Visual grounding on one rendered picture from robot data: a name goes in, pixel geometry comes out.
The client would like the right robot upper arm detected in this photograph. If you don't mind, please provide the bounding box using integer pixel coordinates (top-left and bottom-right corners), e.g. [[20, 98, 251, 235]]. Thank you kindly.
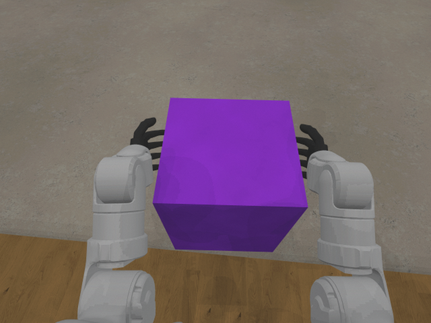
[[310, 276, 393, 323]]

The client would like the robot right forearm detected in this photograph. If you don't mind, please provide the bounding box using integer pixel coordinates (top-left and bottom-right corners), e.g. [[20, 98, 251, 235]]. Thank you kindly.
[[306, 150, 394, 323]]

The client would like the robot left forearm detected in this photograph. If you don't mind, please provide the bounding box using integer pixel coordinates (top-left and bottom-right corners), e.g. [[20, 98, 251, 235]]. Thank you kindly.
[[77, 145, 154, 319]]

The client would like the left robot hand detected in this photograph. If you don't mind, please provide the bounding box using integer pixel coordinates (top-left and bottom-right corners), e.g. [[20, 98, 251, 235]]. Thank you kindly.
[[130, 117, 165, 171]]

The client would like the right robot hand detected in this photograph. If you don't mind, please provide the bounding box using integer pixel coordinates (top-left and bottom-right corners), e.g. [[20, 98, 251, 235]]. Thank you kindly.
[[296, 124, 328, 179]]

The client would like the carton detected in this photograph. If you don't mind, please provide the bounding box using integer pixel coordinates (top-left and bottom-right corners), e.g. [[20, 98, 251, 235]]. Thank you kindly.
[[153, 98, 308, 252]]

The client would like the left robot upper arm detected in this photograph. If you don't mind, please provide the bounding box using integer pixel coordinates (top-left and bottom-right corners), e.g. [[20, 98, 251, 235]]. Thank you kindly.
[[55, 271, 156, 323]]

